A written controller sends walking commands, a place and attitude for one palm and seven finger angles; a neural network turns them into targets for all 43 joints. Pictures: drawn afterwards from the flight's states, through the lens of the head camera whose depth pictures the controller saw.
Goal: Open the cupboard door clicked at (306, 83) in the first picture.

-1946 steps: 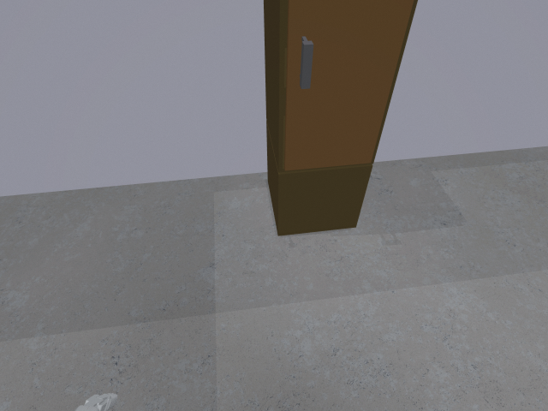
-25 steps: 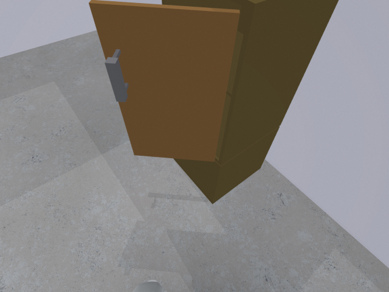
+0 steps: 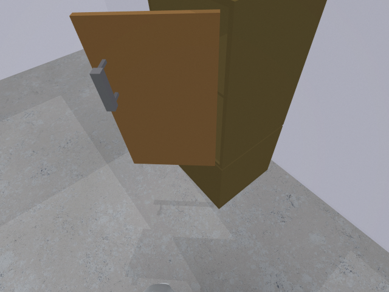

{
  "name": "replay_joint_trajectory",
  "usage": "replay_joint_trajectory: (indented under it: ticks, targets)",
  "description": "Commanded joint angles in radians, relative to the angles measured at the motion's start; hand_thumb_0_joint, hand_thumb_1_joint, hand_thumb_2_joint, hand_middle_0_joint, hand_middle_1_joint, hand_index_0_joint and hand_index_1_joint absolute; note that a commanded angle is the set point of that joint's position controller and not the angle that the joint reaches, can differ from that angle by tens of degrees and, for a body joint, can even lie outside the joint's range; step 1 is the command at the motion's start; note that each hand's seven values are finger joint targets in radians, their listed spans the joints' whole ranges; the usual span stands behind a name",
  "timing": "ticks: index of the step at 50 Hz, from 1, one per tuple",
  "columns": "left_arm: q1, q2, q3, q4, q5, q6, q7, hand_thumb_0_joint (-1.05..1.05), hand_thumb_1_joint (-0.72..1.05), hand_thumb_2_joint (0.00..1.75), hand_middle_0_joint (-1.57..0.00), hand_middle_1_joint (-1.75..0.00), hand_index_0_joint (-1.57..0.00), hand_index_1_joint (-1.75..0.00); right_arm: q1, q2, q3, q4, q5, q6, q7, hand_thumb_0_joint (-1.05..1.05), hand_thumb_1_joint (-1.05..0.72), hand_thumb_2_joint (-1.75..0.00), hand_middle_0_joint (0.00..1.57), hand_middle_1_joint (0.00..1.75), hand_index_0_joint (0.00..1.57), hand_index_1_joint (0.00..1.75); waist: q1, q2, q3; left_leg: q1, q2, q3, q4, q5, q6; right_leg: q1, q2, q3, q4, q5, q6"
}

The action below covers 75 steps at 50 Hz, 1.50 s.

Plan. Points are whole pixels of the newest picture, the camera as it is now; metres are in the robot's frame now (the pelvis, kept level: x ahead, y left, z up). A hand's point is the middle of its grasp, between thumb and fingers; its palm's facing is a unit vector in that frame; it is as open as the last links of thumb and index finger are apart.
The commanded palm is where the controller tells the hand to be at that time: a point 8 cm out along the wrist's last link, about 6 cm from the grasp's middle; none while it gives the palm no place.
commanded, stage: come to a stop and stand still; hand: left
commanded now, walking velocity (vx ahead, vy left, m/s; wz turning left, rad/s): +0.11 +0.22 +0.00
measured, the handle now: (107, 85) +0.59 +0.28 +0.09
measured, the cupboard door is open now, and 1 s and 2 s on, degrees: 48 48 48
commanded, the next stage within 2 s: look again from close up in 0.92 s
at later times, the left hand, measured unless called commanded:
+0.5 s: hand out of the picture +0.01 +0.20 -0.16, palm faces +0.05 -0.98 -0.18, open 7.3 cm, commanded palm none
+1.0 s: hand out of the picture -0.01 +0.20 -0.17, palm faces +0.02 -0.99 -0.15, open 7.3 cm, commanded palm none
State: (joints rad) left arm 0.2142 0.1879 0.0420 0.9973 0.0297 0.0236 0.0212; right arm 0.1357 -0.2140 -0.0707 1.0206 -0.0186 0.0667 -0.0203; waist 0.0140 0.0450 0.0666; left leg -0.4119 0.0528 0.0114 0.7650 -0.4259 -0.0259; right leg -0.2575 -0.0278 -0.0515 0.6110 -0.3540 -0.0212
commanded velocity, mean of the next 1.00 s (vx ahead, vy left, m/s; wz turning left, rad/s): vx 0.01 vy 0.03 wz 0.00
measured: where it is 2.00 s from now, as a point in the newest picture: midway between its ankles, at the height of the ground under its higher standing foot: outside the picture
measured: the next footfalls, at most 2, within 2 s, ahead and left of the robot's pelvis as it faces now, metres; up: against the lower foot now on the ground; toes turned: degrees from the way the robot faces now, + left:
left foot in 0.28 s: +0.01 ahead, +0.13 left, +0.00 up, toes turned +4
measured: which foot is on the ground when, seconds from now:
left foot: up 0.00-0.26, down 0.28-1.00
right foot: down 0.00-1.00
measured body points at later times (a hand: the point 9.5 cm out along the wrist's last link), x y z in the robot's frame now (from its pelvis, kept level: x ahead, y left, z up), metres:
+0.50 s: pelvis -0.01 +0.02 +0.01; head +0.00 +0.03 +0.46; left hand +0.01 +0.25 -0.15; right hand +0.01 -0.21 -0.14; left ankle -0.03 +0.12 -0.73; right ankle -0.01 -0.10 -0.73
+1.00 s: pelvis +0.00 +0.04 +0.02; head +0.02 +0.05 +0.46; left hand -0.01 +0.25 -0.15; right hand -0.02 -0.17 -0.14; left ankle -0.03 +0.12 -0.73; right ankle -0.01 -0.10 -0.73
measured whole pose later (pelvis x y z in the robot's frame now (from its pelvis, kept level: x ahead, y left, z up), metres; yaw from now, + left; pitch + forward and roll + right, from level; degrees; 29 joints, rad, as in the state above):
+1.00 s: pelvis +0.00 +0.04 +0.02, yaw -1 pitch -1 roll +0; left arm 0.27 0.14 0.00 1.16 0.01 0.00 0.03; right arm 0.31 -0.10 0.01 1.16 -0.02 -0.02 -0.04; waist 0.00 -0.03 0.04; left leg -0.10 -0.03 0.09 0.38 -0.27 0.04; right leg -0.15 -0.06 -0.03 0.40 -0.24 0.04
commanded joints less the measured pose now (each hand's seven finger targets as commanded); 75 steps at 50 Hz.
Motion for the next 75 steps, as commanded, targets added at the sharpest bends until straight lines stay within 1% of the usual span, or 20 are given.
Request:
replay_joint_trajectory:
  ticks: [1, 7, 11, 13, 14, 16, 17, 19, 27, 31, 50, 51, 52, 53, 55, 58, 61, 65, 70, 75]
  targets:
    - [-0.015, 0.142, 0.022, -0.047, -0.004, -0.034, 0.011, 0.00, 0.90, 0.90, -0.20, -0.30, -0.20, -0.30, 0.026, -0.053, -0.006, -0.034, 0.001, -0.015, 0.014, 0.00, -0.90, -0.90, 0.20, 0.30, 0.20, 0.30, -0.022, -0.256, 0.014, -0.024, -0.018, -0.035, 0.184, -0.005, 0.001, -0.030, -0.261, 0.255, -0.342, 0.311, -0.125]
    - [0.088, 0.188, 0.041, -0.003, -0.005, -0.046, 0.015, 0.00, 0.90, 0.90, -0.20, -0.30, -0.20, -0.30, 0.052, -0.035, 0.011, -0.023, 0.010, -0.041, 0.012, 0.00, -0.90, -0.90, 0.20, 0.30, 0.20, 0.30, 0.035, -0.185, -0.093, 0.023, -0.051, 0.023, -0.120, -0.021, -0.021, 0.256, -0.288, 0.231, -0.237, 0.690, -0.149]
    - [0.045, 0.172, 0.036, 0.013, -0.021, -0.039, 0.016, 0.00, 0.90, 0.90, -0.20, -0.30, -0.20, -0.30, 0.144, -0.032, 0.021, 0.016, 0.009, -0.055, 0.001, 0.00, -0.90, -0.90, 0.20, 0.30, 0.20, 0.30, -0.003, -0.171, -0.114, 0.237, -0.050, 0.035, -0.407, 0.231, -0.007, 0.174, -0.228, 0.175, -0.161, 0.626, -0.084]
    - [0.042, 0.119, 0.020, 0.009, -0.027, -0.034, 0.010, 0.00, 0.90, 0.90, -0.20, -0.30, -0.20, -0.30, 0.144, -0.084, 0.017, 0.017, 0.001, -0.064, -0.006, 0.00, -0.90, -0.90, 0.20, 0.30, 0.20, 0.30, 0.005, -0.038, -0.131, 0.333, 0.067, -0.059, -0.375, 0.469, 0.043, 0.066, -0.134, 0.100, -0.145, 0.404, -0.021]
    - [0.035, 0.099, 0.013, 0.013, -0.022, -0.029, 0.009, 0.00, 0.90, 0.90, -0.20, -0.30, -0.20, -0.30, 0.127, -0.093, 0.017, 0.013, 0.002, -0.062, -0.008, 0.00, -0.90, -0.90, 0.20, 0.30, 0.20, 0.30, 0.011, -0.032, -0.126, 0.307, 0.105, -0.076, -0.369, 0.457, 0.063, 0.062, -0.102, 0.078, -0.173, 0.280, -0.004]
    - [0.006, 0.091, 0.008, 0.020, -0.016, -0.023, 0.010, 0.00, 0.90, 0.90, -0.20, -0.30, -0.20, -0.30, 0.113, -0.083, 0.027, 0.025, -0.002, -0.055, -0.007, 0.00, -0.90, -0.90, 0.20, 0.30, 0.20, 0.30, 0.005, -0.062, -0.031, 0.206, 0.073, -0.059, -0.392, 0.296, 0.048, 0.060, -0.101, 0.098, -0.243, 0.181, -0.009]
    - [-0.005, 0.099, 0.007, 0.031, -0.017, -0.019, 0.007, 0.00, 0.90, 0.90, -0.20, -0.30, -0.20, -0.30, 0.114, -0.074, 0.032, 0.035, -0.002, -0.057, -0.006, 0.00, -0.90, -0.90, 0.20, 0.30, 0.20, 0.30, 0.000, 0.006, -0.014, 0.197, 0.062, -0.060, -0.417, 0.286, 0.045, 0.061, -0.103, 0.097, -0.241, 0.171, -0.012]
    - [0.006, 0.091, 0.003, 0.043, -0.017, -0.019, 0.005, 0.00, 0.90, 0.90, -0.20, -0.30, -0.20, -0.30, 0.127, -0.069, 0.038, 0.043, 0.000, -0.060, -0.008, 0.00, -0.90, -0.90, 0.20, 0.30, 0.20, 0.30, 0.004, 0.030, 0.005, 0.173, 0.068, -0.065, -0.451, 0.233, 0.048, 0.081, -0.078, 0.083, -0.247, 0.141, -0.007]
    - [0.054, 0.063, -0.019, 0.101, -0.019, -0.032, 0.004, 0.00, 0.90, 0.90, -0.20, -0.30, -0.20, -0.30, 0.168, -0.051, 0.050, 0.072, 0.004, -0.080, -0.014, 0.00, -0.90, -0.90, 0.20, 0.30, 0.20, 0.30, -0.008, -0.054, -0.023, 0.227, 0.059, -0.055, -0.474, 0.278, 0.048, 0.092, -0.085, 0.081, -0.269, 0.202, 0.001]
    - [0.080, 0.058, -0.024, 0.118, -0.018, -0.033, 0.006, 0.00, 0.90, 0.90, -0.20, -0.30, -0.20, -0.30, 0.181, -0.042, 0.054, 0.085, 0.006, -0.087, -0.018, 0.00, -0.90, -0.90, 0.20, 0.30, 0.20, 0.30, -0.007, -0.020, -0.010, 0.240, 0.060, -0.047, -0.476, 0.334, 0.047, 0.091, -0.087, 0.076, -0.265, 0.230, 0.004]
    - [0.135, 0.020, -0.028, 0.143, -0.020, -0.034, 0.016, 0.00, 0.90, 0.90, -0.20, -0.30, -0.20, -0.30, 0.254, -0.005, 0.055, 0.121, 0.008, -0.096, -0.031, 0.00, -0.90, -0.90, 0.20, 0.30, 0.20, 0.30, -0.012, -0.044, 0.001, 0.270, 0.056, -0.037, -0.457, 0.443, 0.053, 0.099, -0.081, 0.065, -0.239, 0.279, 0.007]
    - [0.155, 0.053, -0.044, 0.149, -0.006, -0.062, 0.060, 0.00, 0.90, 0.90, -0.20, -0.30, -0.20, -0.30, 0.178, -0.064, 0.061, 0.048, 0.027, -0.113, -0.014, 0.00, -0.90, -0.90, 0.20, 0.30, 0.20, 0.30, -0.004, 0.030, -0.019, 0.230, 0.089, -0.027, -0.281, 0.814, 0.027, 0.071, -0.106, 0.080, -0.178, 0.504, 0.013]
    - [0.173, 0.075, -0.035, 0.115, -0.014, -0.062, 0.052, 0.00, 0.90, 0.90, -0.20, -0.30, -0.20, -0.30, 0.238, -0.034, 0.059, 0.034, 0.006, -0.114, -0.012, 0.00, -0.90, -0.90, 0.20, 0.30, 0.20, 0.30, -0.013, 0.089, -0.077, 0.226, 0.050, -0.032, -0.309, 0.580, 0.024, 0.121, -0.104, 0.069, -0.139, 0.320, -0.013]
    - [0.154, 0.054, -0.039, 0.116, -0.014, -0.054, 0.042, 0.00, 0.90, 0.90, -0.20, -0.30, -0.20, -0.30, 0.241, -0.021, 0.061, 0.035, 0.003, -0.118, -0.016, 0.00, -0.90, -0.90, 0.20, 0.30, 0.20, 0.30, -0.013, 0.120, -0.038, 0.215, 0.064, -0.044, -0.352, 0.588, 0.031, 0.076, -0.084, 0.056, -0.118, 0.228, -0.020]
    - [0.157, 0.043, -0.043, 0.112, -0.015, -0.056, 0.032, 0.00, 0.90, 0.90, -0.20, -0.30, -0.20, -0.30, 0.267, -0.025, 0.066, 0.026, 0.002, -0.117, -0.018, 0.00, -0.90, -0.90, 0.20, 0.30, 0.20, 0.30, -0.012, 0.112, -0.105, 0.252, 0.082, -0.051, -0.335, 0.642, 0.060, 0.093, -0.057, 0.029, -0.104, 0.188, -0.016]
    - [0.143, 0.028, -0.045, 0.110, -0.018, -0.051, 0.028, 0.00, 0.90, 0.90, -0.20, -0.30, -0.20, -0.30, 0.274, -0.035, 0.063, 0.017, 0.006, -0.112, -0.022, 0.00, -0.90, -0.90, 0.20, 0.30, 0.20, 0.30, -0.020, -0.021, -0.078, 0.254, 0.078, -0.054, -0.327, 0.600, 0.076, 0.076, -0.058, 0.036, -0.109, 0.223, -0.014]
    - [0.125, 0.032, -0.044, 0.103, -0.018, -0.047, 0.023, 0.00, 0.90, 0.90, -0.20, -0.30, -0.20, -0.30, 0.255, -0.033, 0.065, 0.015, 0.005, -0.106, -0.018, 0.00, -0.90, -0.90, 0.20, 0.30, 0.20, 0.30, -0.020, -0.069, 0.009, 0.201, 0.061, -0.047, -0.364, 0.441, 0.075, 0.043, -0.065, 0.056, -0.124, 0.231, -0.012]
    - [0.124, 0.044, -0.041, 0.095, -0.017, -0.045, 0.019, 0.00, 0.90, 0.90, -0.20, -0.30, -0.20, -0.30, 0.238, -0.031, 0.068, 0.026, 0.005, -0.104, -0.012, 0.00, -0.90, -0.90, 0.20, 0.30, 0.20, 0.30, -0.014, -0.060, 0.059, 0.170, 0.048, -0.045, -0.408, 0.298, 0.075, 0.026, -0.066, 0.078, -0.148, 0.199, -0.011]
    - [0.128, 0.058, -0.037, 0.091, -0.019, -0.048, 0.017, 0.00, 0.90, 0.90, -0.20, -0.30, -0.20, -0.30, 0.228, -0.030, 0.072, 0.040, 0.005, -0.103, -0.012, 0.00, -0.90, -0.90, 0.20, 0.30, 0.20, 0.30, -0.013, -0.084, 0.035, 0.192, 0.042, -0.026, -0.406, 0.263, 0.071, 0.035, -0.074, 0.099, -0.174, 0.224, -0.016]
    - [0.127, 0.063, -0.034, 0.087, -0.019, -0.050, 0.015, 0.00, 0.90, 0.90, -0.20, -0.30, -0.20, -0.30, 0.218, -0.029, 0.072, 0.054, 0.005, -0.100, -0.012, 0.00, -0.90, -0.90, 0.20, 0.30, 0.20, 0.30, -0.013, -0.055, 0.015, 0.208, 0.040, -0.012, -0.399, 0.251, 0.064, 0.040, -0.079, 0.111, -0.191, 0.235, -0.020]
